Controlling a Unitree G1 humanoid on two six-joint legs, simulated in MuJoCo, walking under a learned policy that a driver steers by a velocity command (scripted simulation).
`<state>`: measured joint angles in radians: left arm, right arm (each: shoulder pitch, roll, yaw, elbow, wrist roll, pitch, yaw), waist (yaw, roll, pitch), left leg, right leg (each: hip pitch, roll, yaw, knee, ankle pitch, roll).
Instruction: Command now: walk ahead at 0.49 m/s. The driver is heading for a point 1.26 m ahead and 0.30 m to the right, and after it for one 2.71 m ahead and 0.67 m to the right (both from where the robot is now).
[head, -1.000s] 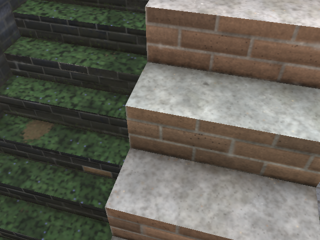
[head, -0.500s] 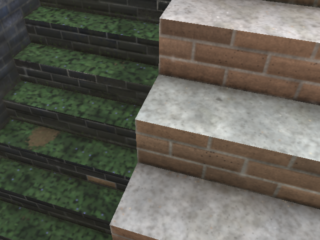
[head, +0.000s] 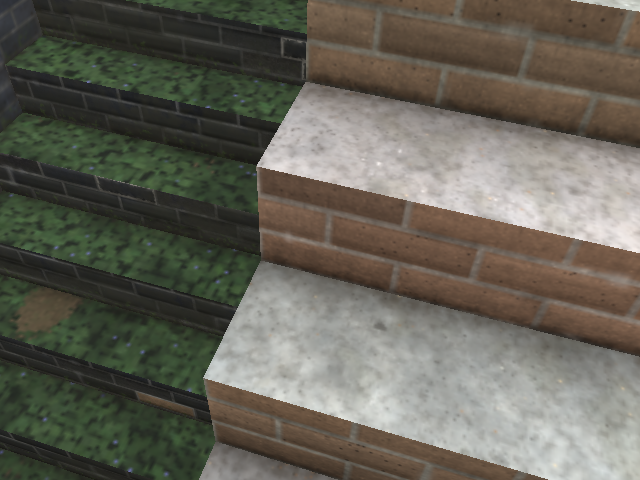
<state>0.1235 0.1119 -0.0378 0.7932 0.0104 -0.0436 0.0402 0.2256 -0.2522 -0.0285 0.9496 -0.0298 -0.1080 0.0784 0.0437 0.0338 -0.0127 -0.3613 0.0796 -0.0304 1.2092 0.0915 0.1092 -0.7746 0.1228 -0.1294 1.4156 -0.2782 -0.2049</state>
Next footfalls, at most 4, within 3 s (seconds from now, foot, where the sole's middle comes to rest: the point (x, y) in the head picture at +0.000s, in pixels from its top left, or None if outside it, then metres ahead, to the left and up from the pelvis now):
0.10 right None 0.04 -0.11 -0.71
0.26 left None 0.13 0.11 -0.51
0.46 left None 0.13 0.19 -0.71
0.92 right None -0.12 -0.05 -0.67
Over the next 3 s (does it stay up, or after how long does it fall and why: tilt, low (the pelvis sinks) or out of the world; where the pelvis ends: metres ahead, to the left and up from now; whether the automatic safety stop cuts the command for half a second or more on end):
falls after 1.52 s (tilt)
